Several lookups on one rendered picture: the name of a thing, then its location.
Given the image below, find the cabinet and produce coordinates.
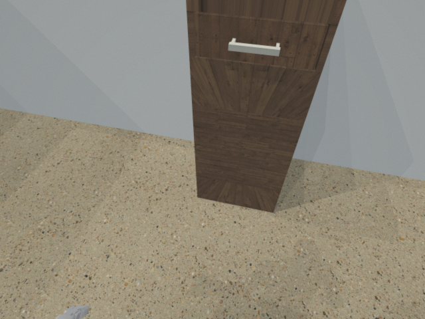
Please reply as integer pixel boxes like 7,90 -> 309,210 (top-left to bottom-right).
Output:
186,0 -> 347,213

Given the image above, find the robot left hand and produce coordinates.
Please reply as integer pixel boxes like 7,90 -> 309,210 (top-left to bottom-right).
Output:
55,305 -> 89,319

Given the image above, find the drawer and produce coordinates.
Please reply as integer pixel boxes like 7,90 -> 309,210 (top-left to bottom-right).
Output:
195,11 -> 328,70

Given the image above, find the handle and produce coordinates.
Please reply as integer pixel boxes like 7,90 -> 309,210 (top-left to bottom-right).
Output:
228,38 -> 280,56

